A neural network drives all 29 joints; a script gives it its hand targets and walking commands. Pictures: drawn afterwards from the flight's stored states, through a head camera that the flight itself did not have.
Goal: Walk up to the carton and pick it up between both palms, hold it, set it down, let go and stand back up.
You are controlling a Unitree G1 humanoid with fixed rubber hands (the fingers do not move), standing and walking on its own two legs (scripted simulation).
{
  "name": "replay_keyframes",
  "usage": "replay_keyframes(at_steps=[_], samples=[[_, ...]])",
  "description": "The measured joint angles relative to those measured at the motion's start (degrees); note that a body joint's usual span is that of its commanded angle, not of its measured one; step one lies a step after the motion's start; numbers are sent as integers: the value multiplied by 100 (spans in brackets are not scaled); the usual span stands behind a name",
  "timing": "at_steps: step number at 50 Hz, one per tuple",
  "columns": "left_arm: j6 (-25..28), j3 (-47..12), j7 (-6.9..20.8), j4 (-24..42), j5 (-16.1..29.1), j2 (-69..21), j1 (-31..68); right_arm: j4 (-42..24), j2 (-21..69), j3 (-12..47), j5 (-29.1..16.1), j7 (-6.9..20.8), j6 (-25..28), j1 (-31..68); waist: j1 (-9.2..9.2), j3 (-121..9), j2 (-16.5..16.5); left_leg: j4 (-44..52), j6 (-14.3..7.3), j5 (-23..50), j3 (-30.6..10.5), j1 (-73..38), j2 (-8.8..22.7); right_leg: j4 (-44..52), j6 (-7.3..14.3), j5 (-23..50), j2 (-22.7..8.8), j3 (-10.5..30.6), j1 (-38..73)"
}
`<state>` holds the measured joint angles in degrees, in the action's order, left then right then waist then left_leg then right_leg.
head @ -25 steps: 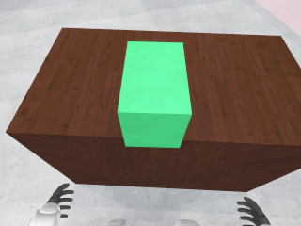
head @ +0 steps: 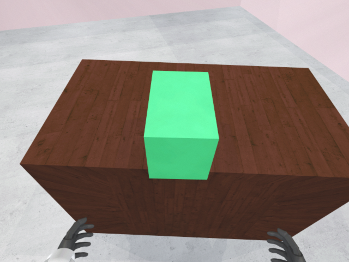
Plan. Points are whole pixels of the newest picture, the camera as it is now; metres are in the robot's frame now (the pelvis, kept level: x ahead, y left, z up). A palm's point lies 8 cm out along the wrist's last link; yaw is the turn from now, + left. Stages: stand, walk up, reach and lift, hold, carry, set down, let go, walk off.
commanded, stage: reach and lift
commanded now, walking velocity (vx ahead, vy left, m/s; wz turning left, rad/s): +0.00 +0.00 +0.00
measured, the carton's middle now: (179, 124) +0.48 +0.02 +0.02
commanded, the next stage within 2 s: none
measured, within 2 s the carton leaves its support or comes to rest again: neither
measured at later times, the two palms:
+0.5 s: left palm (70, 242) +0.15 +0.23 -0.01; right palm (289, 253) +0.15 -0.22 -0.01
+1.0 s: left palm (77, 214) +0.19 +0.21 +0.05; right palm (273, 225) +0.19 -0.18 +0.05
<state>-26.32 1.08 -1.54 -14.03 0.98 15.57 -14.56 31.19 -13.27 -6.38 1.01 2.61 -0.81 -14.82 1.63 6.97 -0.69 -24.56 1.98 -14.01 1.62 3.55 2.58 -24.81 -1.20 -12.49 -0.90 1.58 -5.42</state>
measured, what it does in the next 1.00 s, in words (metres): stands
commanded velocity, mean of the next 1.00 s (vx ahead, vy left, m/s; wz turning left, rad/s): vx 0.00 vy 0.00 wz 0.00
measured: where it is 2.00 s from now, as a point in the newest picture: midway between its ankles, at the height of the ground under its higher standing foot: outside the picture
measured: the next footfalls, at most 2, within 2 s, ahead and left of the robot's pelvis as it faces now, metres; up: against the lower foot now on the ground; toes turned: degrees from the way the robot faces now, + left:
none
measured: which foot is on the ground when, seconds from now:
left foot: down 0.00-1.00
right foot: down 0.00-1.00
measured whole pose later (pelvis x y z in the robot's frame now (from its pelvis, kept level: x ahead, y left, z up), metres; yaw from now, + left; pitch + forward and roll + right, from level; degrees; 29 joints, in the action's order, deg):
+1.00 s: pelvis +0.03 +0.01 +0.01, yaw -1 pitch -6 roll +0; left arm -15.2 -2.5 -4.2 17.3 7.5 11.9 -26.3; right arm -13.1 -6.6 3.0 -9.0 -5.7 -4.0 -30.6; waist 3.4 5.1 -1.0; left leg -17.4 1.6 -12.7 2.9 -1.5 2.6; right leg -16.5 -1.6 -10.2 -0.9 2.4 -0.2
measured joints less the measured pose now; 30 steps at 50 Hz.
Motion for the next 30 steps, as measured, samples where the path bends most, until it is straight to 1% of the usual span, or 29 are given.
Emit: replay_keyframes(at_steps=[2,4,8,11,14,18,20,22,27,30], samples=[[36,-33,-47,159,49,-23,-54,-221,98,19,-9,3,-81,-64,-39,-5,16,110,-5,63,35,-66,-7,86,-4,63,-5,32,42],[60,-57,-34,250,86,-64,-62,-486,191,39,-2,-41,-193,-157,-55,-27,45,186,-19,108,74,-110,-12,138,-12,105,-7,68,61],[106,24,-24,391,173,-144,-91,-1137,332,159,8,-193,-411,-396,-31,-52,41,389,-40,200,172,-257,-34,220,-36,163,-21,162,116],[46,85,-48,546,236,-133,-125,-1554,396,189,-77,-273,-584,-517,-19,-48,2,537,-39,278,202,-347,-54,290,-40,203,-38,189,161],[80,148,-104,785,192,-150,-224,-1897,354,227,-181,-286,-719,-596,32,-49,-2,619,-49,313,248,-383,-44,361,-36,254,-23,231,171],[270,176,-145,1016,198,-192,-411,-2224,242,272,-295,-294,-754,-746,86,-93,41,703,-44,340,248,-413,-27,456,-23,290,-6,225,209],[354,167,-135,1104,314,-212,-507,-2383,241,286,-335,-340,-796,-844,113,-141,48,745,-37,359,226,-398,-24,495,-20,293,-5,201,202],[429,111,-147,1191,523,-203,-580,-2582,320,279,-376,-400,-841,-944,146,-173,44,774,-25,372,202,-378,-18,526,-15,294,-1,175,193],[538,-79,-151,1625,680,-187,-746,-3027,545,441,-461,-522,-852,-1071,182,-148,16,783,-1,365,170,-330,10,590,8,308,22,139,181],[567,-168,-187,1985,675,-190,-798,-3282,634,566,-553,-604,-829,-1117,192,-103,6,765,0,346,155,-314,13,608,5,303,22,123,188]])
